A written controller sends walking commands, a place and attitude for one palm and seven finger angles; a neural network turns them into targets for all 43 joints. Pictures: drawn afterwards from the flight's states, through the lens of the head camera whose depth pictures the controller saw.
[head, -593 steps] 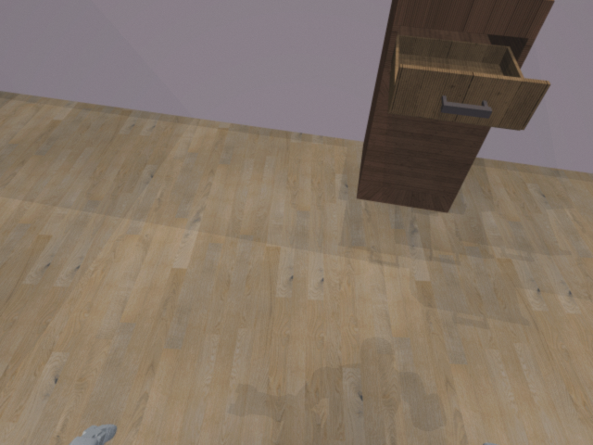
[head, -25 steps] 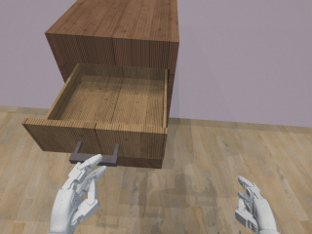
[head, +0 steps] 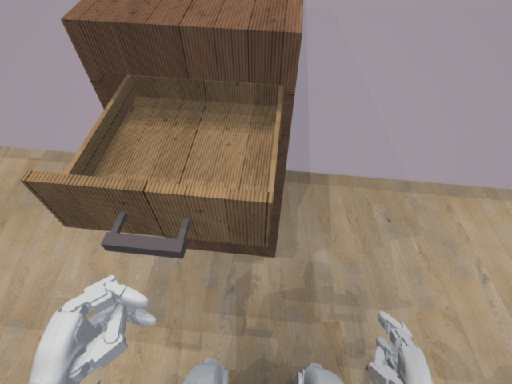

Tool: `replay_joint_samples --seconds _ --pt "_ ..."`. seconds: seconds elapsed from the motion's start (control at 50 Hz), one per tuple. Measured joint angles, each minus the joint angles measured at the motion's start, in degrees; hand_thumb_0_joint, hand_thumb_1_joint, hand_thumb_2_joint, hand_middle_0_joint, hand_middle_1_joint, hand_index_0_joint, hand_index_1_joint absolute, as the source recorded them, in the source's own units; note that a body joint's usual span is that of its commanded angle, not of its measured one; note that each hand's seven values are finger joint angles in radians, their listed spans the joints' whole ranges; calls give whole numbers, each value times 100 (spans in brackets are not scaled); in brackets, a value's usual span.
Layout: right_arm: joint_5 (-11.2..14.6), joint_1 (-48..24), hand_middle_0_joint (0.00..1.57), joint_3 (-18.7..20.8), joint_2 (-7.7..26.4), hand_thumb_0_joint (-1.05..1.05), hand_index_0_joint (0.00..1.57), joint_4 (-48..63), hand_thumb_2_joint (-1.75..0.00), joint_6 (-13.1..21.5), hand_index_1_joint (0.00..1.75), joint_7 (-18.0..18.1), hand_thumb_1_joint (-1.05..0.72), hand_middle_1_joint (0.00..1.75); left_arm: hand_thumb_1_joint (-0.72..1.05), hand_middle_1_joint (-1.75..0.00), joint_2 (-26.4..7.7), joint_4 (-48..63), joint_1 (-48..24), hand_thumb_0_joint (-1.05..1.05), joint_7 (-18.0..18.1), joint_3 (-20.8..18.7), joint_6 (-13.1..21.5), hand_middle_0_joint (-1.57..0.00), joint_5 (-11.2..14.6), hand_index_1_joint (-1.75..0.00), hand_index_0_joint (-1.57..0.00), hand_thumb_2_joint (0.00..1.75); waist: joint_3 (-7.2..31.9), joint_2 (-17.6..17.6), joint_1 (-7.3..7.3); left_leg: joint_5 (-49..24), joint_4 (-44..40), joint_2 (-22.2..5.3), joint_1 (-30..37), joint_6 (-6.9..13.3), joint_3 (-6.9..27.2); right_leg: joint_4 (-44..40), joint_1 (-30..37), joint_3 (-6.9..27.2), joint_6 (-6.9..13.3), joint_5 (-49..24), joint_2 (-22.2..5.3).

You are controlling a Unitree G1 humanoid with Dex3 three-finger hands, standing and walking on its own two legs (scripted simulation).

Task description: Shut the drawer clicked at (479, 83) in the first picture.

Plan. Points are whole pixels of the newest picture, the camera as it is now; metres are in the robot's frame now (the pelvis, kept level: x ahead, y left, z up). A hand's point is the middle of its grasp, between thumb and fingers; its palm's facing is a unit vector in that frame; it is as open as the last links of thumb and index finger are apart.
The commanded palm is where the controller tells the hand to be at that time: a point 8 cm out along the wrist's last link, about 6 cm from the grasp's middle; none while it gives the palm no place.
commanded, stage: raise the hand and make a fist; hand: left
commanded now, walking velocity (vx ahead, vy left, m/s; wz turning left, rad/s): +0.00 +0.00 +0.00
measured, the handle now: (149, 233) +0.34 +0.20 +0.03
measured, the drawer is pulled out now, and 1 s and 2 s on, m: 0.29 0.29 0.29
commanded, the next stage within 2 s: bring the fist close to the handle in 1.08 s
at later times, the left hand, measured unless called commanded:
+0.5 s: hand (111, 339) +0.17 +0.17 +0.11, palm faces -0.04 -1.00 -0.03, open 3.2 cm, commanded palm +0.12 +0.22 +0.12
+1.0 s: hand (116, 337) +0.17 +0.16 +0.12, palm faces -0.03 -1.00 -0.05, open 3.3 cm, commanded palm +0.12 +0.21 +0.13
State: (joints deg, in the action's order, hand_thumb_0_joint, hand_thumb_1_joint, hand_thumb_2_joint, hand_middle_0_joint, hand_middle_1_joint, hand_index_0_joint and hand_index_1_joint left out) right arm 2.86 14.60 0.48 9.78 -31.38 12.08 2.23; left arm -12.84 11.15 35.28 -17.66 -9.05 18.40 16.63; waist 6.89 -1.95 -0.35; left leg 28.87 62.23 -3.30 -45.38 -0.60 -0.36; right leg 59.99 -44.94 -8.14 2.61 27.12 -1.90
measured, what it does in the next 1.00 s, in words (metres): stands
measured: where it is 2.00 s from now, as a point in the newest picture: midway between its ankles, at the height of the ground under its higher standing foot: outside the picture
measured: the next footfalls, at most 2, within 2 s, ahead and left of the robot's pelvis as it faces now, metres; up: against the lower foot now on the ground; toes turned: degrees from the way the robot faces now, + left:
none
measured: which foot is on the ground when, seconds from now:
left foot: down 0.00-1.00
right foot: down 0.00-1.00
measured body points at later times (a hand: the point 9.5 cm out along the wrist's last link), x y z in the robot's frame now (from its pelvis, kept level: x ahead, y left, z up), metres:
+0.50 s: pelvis +0.01 +0.03 +0.01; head +0.04 +0.03 +0.46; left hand +0.16 +0.23 +0.11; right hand +0.23 -0.18 -0.03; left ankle +0.02 +0.13 -0.66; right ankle +0.03 -0.09 -0.66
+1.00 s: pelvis +0.02 +0.02 +0.02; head +0.04 +0.02 +0.47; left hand +0.16 +0.21 +0.13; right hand +0.21 -0.20 -0.04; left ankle +0.02 +0.13 -0.66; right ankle +0.03 -0.09 -0.66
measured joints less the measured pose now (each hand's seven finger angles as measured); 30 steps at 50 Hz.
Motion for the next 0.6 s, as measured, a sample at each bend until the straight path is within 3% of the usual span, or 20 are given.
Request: replay_joint_samples --seconds 0.08,0.2,0.36,0.6 --pt "10 137 20 160 208 2 21 -27 -90 95 30 -11 -90 30 90 -109 50 171 317 2 148 6 294 -92 2 -109 -92 90 -11 16 -31 -30 -134 28 129 40 -39 -138 125 35 -42 -43 -17" --pt "19 57 20 277 401 2 20 129 -90 200 30 -38 -91 30 90 -122 120 458 608 2 230 377 466 -104 -159 -122 -104 90 -11 53 -10 -9 -168 71 207 116 -82 -197 209 78 -111 -53 -53" --pt "-4 -199 20 108 231 1 20 498 -90 109 30 -119 -91 30 90 -139 144 951 671 2 580 635 228 -121 -376 -139 -120 90 45 59 73 34 -212 104 388 180 -89 -299 422 86 -181 -51 -76" --pt "-29 -172 20 -216 66 1 21 787 -90 -43 30 -257 -90 30 90 -157 204 1693 970 2 758 1006 -340 -137 -605 -157 -137 90 87 -44 207 43 -376 164 711 254 -117 -502 766 111 -275 -74 -118"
